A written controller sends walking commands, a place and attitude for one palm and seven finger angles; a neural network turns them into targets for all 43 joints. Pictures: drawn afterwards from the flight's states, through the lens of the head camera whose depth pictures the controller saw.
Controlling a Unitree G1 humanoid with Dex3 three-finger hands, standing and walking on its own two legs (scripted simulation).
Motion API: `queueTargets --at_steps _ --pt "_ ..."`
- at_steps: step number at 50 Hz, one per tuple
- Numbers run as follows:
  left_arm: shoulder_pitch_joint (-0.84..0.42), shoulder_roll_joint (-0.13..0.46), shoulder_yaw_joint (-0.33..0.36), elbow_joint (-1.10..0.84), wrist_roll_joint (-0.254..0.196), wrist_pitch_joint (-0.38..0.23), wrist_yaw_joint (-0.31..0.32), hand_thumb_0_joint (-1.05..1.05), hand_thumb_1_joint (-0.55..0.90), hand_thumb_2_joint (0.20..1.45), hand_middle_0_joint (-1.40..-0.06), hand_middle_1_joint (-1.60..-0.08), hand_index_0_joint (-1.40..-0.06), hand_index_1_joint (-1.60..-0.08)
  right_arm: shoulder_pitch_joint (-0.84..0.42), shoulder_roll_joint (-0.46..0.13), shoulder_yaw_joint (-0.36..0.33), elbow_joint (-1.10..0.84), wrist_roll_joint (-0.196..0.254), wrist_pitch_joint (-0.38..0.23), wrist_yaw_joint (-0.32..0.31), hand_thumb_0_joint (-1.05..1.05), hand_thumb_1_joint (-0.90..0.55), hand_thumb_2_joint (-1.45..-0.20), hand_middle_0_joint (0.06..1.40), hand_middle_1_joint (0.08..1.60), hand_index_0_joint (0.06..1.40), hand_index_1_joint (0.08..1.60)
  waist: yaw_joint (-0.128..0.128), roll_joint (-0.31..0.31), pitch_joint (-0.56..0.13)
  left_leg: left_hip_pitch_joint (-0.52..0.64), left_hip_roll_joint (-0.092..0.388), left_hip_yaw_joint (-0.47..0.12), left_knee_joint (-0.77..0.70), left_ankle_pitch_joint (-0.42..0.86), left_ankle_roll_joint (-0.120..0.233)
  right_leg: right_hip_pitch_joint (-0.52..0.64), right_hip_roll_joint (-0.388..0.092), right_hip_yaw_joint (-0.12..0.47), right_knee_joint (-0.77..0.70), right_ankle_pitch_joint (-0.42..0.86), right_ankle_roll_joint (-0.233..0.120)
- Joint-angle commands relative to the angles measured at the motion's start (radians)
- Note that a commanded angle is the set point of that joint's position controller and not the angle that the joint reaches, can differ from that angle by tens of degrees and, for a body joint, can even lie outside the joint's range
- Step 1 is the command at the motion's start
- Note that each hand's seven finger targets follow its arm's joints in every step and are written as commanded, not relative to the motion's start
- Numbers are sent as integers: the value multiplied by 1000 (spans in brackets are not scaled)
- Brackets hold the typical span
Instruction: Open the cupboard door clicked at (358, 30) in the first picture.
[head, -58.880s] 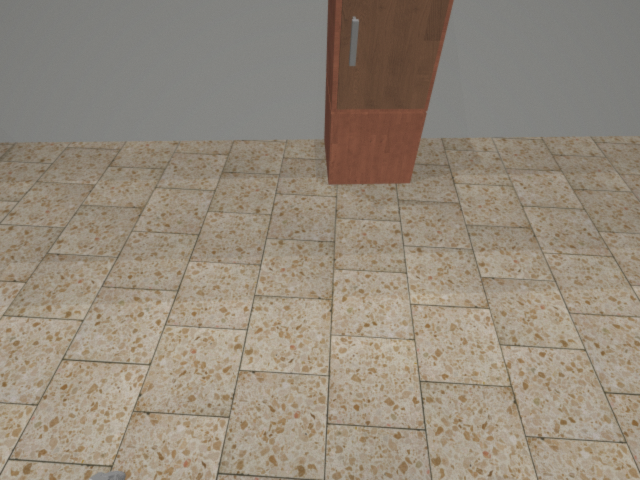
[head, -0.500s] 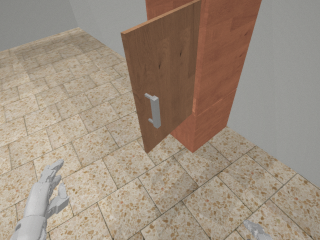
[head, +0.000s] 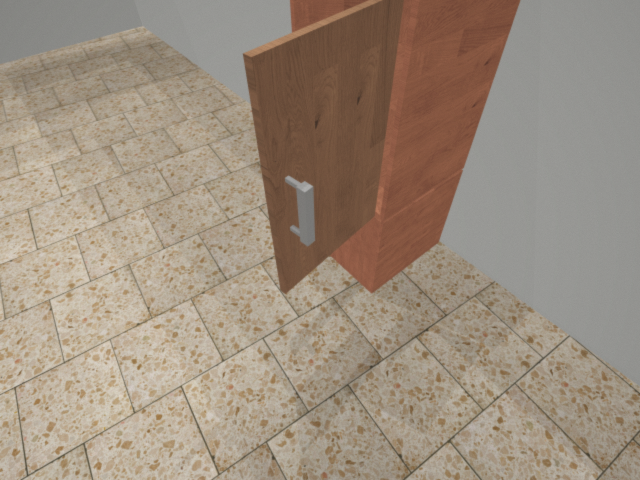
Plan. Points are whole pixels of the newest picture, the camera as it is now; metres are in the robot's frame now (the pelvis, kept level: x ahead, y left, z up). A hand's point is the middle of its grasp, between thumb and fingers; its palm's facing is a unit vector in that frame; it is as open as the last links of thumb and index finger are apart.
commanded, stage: let the arm hang, fingers relaxed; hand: left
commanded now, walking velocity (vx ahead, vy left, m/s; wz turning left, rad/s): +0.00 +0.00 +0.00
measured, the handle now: (299, 211) +0.61 +0.08 -0.07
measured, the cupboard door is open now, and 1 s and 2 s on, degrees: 98 98 98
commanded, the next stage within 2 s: look to check the result in 0.48 s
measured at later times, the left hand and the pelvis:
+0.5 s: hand out of the picture -0.02 +0.15 -0.18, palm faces +0.05 -0.99 -0.16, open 7.4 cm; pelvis +0.00 +0.00 +0.00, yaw -1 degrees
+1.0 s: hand out of the picture -0.01 +0.16 -0.17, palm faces +0.05 -0.98 -0.18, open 7.4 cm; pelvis +0.01 +0.00 +0.00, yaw +0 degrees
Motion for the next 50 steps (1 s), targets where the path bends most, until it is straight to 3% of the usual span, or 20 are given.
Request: queueTargets --at_steps 1,6,17,26,37,41,50 --pt "38 68 11 -26 -1 -25 6 0 900 900 -200 -300 -200 -300 75 -81 -16 -11 1 -11 -4 0 -900 -900 200 300 200 300 -4 -52 51 -13 56 -49 -61 13 44 -79 -140 150 -134 -75 5" --pt "56 52 12 -17 1 -28 10 0 900 900 -200 -300 -200 -300 91 -57 -15 3 2 -14 -5 0 -900 -900 200 300 200 300 -2 -57 57 -24 55 -48 -63 22 44 -80 -139 150 -122 -57 8" --pt "63 26 14 -14 1 -31 12 0 900 900 -200 -300 -200 -300 111 -30 -16 11 0 -21 -9 0 -900 -900 200 300 200 300 -2 -4 78 -50 57 -52 -76 30 41 -74 -135 144 -98 -6 7" --pt "69 26 16 -19 1 -35 12 0 900 900 -200 -300 -200 -300 109 -39 -19 1 3 -23 -9 0 -900 -900 200 300 200 300 -1 -26 46 -19 60 -54 -69 55 44 -60 -135 141 -98 21 8" --pt "61 36 12 -14 1 -34 11 0 900 900 -200 -300 -200 -300 97 -49 -19 6 2 -20 -8 0 -900 -900 200 300 200 300 -7 -24 62 -17 61 -53 -72 52 40 -66 -138 140 -101 16 9" --pt "66 39 13 -15 1 -38 12 0 900 900 -200 -300 -200 -300 90 -59 -18 2 4 -25 -9 0 -900 -900 200 300 200 300 -1 -35 32 4 65 -53 -68 97 42 -42 -138 134 -93 73 12" --pt "55 41 11 -16 1 -37 11 0 900 900 -200 -300 -200 -300 74 -58 -17 9 2 -23 -10 0 -900 -900 200 300 200 300 -4 -13 57 3 64 -54 -75 95 37 -46 -139 140 -99 79 12"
